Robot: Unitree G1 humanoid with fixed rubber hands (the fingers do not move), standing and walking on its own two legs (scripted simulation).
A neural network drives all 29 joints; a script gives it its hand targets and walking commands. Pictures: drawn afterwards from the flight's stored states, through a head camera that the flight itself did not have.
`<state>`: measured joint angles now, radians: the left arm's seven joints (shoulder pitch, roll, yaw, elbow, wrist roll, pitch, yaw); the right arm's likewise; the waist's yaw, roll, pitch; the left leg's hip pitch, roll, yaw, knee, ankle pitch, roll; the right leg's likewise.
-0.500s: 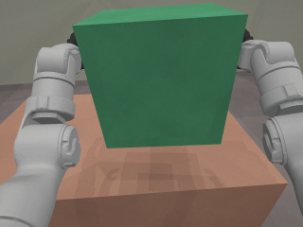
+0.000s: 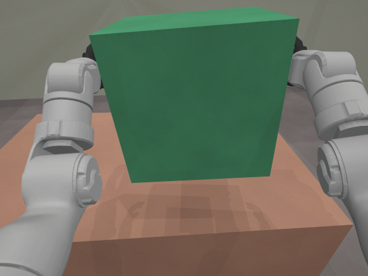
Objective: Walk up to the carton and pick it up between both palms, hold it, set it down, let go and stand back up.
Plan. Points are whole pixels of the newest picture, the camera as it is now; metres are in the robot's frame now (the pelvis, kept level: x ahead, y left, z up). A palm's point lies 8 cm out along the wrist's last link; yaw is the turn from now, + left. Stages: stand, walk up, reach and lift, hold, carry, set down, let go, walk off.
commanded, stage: hold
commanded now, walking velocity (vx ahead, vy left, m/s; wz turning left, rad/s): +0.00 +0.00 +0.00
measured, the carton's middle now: (194, 92) +0.41 +0.00 +0.29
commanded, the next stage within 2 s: none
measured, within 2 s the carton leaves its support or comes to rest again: neither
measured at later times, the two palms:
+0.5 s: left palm (98, 81) +0.39 +0.20 +0.32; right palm (290, 73) +0.38 -0.19 +0.35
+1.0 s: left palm (93, 70) +0.38 +0.20 +0.35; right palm (294, 65) +0.37 -0.19 +0.36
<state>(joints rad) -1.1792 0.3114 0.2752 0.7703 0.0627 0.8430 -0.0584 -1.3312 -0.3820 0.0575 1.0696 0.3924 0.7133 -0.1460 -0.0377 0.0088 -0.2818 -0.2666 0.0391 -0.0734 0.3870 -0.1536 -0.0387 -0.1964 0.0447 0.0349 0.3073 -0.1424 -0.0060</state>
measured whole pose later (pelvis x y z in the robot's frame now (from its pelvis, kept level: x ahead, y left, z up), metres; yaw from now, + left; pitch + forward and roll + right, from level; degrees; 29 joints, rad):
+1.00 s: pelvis +0.01 +0.00 +0.00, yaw +1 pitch +1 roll -2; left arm -1.08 0.32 0.21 0.58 0.04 0.89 -0.06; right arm -1.24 -0.40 0.10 0.90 0.46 0.75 -0.18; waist -0.06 0.01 -0.27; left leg -0.23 0.04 -0.09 0.39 -0.17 -0.04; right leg -0.13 0.06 0.03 0.25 -0.13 -0.01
